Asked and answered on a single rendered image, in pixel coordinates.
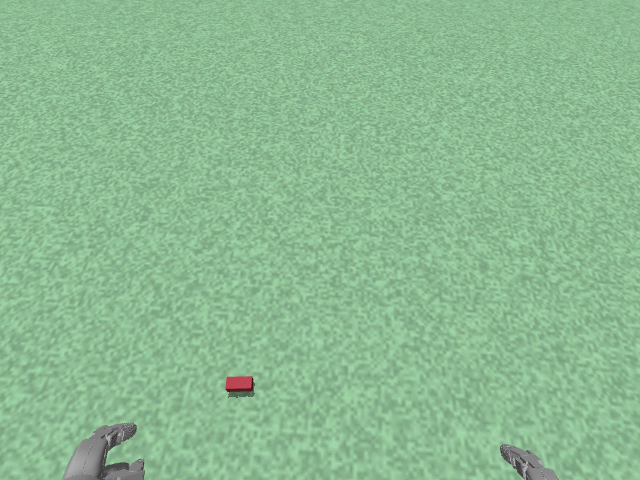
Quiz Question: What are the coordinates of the left robot hand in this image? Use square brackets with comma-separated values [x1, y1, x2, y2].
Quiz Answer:
[62, 423, 145, 480]

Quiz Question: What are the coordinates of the small box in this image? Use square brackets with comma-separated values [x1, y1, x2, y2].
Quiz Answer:
[225, 376, 253, 392]

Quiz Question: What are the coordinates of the right robot hand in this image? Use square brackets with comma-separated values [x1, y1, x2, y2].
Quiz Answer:
[500, 444, 559, 480]

